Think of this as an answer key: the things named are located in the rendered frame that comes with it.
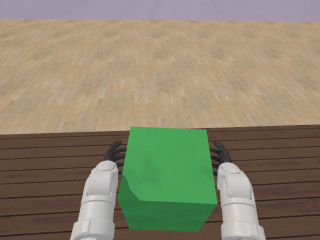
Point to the right robot forearm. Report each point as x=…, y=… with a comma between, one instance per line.
x=239, y=211

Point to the right robot hand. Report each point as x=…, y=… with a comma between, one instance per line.
x=223, y=153

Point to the left robot forearm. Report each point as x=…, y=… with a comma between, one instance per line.
x=95, y=221

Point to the carton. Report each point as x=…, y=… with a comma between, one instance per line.
x=167, y=180

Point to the left robot hand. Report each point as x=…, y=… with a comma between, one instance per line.
x=112, y=151

